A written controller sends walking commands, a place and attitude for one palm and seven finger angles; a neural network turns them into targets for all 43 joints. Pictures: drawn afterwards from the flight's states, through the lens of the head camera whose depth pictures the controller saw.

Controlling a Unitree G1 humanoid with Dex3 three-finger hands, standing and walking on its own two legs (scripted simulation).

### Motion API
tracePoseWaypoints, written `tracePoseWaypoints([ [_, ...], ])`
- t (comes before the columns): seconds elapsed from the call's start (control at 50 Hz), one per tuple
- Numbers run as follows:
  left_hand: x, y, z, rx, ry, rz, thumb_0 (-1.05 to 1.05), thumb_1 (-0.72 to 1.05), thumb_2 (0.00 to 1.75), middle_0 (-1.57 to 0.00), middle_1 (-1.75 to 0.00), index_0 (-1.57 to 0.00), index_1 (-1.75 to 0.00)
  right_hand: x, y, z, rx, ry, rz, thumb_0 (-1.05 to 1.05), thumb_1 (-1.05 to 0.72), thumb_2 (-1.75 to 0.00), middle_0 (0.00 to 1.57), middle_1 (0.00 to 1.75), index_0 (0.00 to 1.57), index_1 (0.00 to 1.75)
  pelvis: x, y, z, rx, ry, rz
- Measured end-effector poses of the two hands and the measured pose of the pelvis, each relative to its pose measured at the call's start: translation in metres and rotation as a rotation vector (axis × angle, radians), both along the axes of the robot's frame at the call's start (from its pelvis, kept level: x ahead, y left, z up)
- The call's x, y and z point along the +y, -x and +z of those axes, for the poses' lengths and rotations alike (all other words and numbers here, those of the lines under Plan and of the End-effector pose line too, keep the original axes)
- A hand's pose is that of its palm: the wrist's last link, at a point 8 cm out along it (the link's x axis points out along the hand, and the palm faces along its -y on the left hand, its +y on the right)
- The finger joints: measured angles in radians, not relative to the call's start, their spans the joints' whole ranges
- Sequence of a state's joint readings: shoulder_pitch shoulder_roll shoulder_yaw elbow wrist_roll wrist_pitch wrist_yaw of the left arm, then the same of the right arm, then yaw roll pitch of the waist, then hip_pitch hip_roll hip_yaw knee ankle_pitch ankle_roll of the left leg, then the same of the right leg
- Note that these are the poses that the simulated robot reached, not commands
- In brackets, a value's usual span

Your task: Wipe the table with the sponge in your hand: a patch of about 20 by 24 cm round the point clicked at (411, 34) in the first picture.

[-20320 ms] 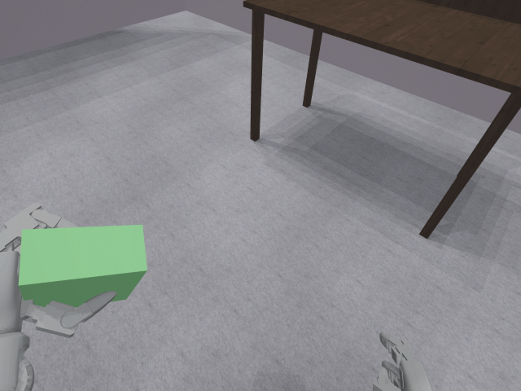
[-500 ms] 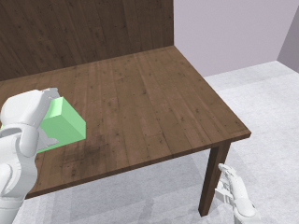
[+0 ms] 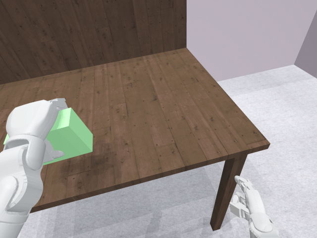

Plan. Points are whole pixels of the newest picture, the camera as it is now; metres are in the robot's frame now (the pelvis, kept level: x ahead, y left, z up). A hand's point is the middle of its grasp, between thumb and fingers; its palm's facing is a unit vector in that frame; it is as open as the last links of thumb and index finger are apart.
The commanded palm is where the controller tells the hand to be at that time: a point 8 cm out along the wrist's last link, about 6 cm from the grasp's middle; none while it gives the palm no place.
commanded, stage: move the sponge above the wiping area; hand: left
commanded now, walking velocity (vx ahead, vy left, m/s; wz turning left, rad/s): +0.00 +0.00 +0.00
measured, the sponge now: (58, 142) +0.25 +0.30 +0.15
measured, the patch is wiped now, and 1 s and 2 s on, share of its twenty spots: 0.00 0.00 0.00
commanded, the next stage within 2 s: none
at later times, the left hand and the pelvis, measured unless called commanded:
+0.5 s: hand (54, 134) +0.26 +0.30 +0.17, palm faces +0.10 -0.04 -0.99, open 9.8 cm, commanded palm +0.22 +0.29 +0.24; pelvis +0.00 +0.00 +0.00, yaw +0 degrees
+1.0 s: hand (59, 135) +0.27 +0.30 +0.15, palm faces +0.06 -0.04 -1.00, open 9.8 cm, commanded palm +0.23 +0.29 +0.22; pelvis +0.01 +0.00 +0.00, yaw +1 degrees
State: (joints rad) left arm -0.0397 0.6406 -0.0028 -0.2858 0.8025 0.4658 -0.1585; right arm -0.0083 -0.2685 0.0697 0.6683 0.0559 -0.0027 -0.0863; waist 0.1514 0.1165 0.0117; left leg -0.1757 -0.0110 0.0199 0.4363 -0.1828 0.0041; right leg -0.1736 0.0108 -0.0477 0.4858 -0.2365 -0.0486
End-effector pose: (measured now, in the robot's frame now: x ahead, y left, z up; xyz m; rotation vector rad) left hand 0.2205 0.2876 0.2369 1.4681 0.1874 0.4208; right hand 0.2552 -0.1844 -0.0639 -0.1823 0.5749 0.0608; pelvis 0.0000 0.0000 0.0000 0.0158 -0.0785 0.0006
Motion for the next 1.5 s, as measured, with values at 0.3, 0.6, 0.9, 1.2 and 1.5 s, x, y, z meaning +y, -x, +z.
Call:
tracePoseWaypoints([
  [0.3,-0.003,-0.007,-0.015,0.039,-0.001,0.005,0.00,-0.47,1.02,-0.78,-1.35,-0.77,-1.36,0.003,0.002,0.000,0.006,0.004,0.008,0.01,-0.91,-0.90,0.20,0.30,0.18,0.29,0.000,0.002,0.001,-0.001,0.000,0.006],
  [0.6,0.006,-0.015,-0.022,0.093,-0.006,0.028,0.00,-0.47,1.02,-0.78,-1.35,-0.77,-1.36,-0.004,0.003,-0.005,0.023,0.006,0.004,0.01,-0.91,-0.90,0.20,0.30,0.19,0.30,-0.003,-0.002,0.001,0.007,0.004,0.010],
  [0.9,0.009,-0.025,-0.027,0.075,-0.006,0.034,0.00,-0.46,1.02,-0.78,-1.35,-0.77,-1.36,-0.007,0.003,-0.009,0.050,0.009,-0.004,0.01,-0.91,-0.90,0.20,0.30,0.20,0.30,-0.002,-0.009,0.002,0.015,0.005,0.008],
  [1.2,0.016,-0.020,-0.035,0.089,-0.002,0.013,0.00,-0.46,1.02,-0.78,-1.35,-0.77,-1.36,-0.005,-0.001,-0.005,0.042,0.023,-0.007,0.01,-0.91,-0.90,0.20,0.30,0.20,0.30,0.001,-0.013,0.002,0.014,0.009,0.008],
  [1.5,0.009,-0.014,-0.030,0.069,0.002,-0.015,0.00,-0.46,1.02,-0.77,-1.35,-0.77,-1.36,0.005,0.000,-0.005,0.043,0.016,0.000,0.01,-0.91,-0.90,0.20,0.30,0.18,0.29,0.008,-0.009,0.003,0.008,0.009,0.011],
])
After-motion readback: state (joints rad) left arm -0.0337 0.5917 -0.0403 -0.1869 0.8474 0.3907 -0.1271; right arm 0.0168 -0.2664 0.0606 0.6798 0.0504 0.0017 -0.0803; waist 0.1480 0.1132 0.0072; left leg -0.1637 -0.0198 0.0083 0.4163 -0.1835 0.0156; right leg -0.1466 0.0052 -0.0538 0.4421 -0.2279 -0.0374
